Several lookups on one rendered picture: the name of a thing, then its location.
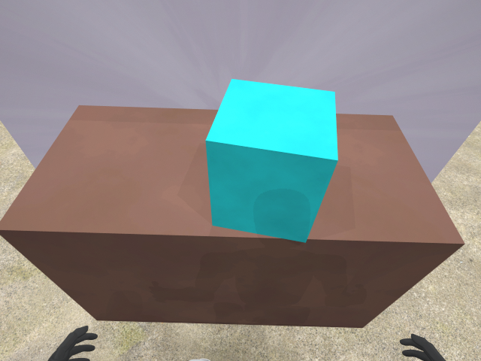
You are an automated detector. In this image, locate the left robot hand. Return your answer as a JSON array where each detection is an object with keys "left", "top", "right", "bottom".
[{"left": 48, "top": 326, "right": 98, "bottom": 361}]

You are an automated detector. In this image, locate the carton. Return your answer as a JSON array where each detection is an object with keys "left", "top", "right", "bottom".
[{"left": 206, "top": 79, "right": 338, "bottom": 243}]

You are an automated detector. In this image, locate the pedestal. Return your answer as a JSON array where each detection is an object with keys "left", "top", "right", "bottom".
[{"left": 0, "top": 105, "right": 465, "bottom": 328}]

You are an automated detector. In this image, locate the right robot hand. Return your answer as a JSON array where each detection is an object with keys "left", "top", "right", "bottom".
[{"left": 400, "top": 334, "right": 446, "bottom": 361}]

